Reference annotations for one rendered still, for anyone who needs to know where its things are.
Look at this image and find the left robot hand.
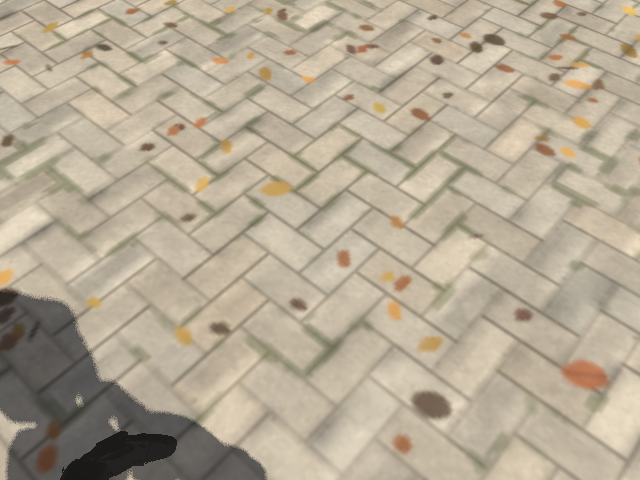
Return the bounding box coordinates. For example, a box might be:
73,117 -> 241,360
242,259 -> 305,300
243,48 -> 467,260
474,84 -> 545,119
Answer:
60,431 -> 177,480

